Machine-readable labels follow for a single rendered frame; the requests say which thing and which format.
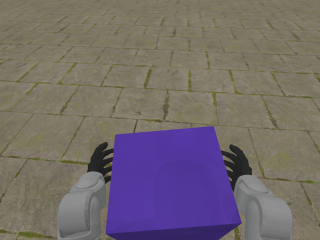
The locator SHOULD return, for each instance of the carton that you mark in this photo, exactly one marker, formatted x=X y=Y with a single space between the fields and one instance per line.
x=170 y=185

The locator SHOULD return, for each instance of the robot right hand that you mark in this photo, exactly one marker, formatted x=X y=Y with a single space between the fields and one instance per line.
x=240 y=166

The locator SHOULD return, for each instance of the robot left hand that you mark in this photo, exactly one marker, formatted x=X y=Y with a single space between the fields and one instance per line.
x=97 y=163

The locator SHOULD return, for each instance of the robot right forearm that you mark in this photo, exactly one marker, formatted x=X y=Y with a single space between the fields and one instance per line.
x=266 y=217

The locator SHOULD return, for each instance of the robot left forearm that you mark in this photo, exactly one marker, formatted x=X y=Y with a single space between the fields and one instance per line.
x=78 y=215

